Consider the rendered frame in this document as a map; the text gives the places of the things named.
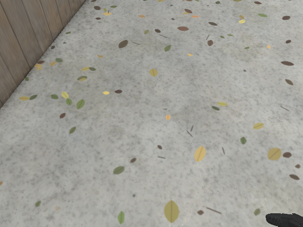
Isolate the robot right hand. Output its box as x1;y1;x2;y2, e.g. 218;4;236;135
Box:
265;213;303;227

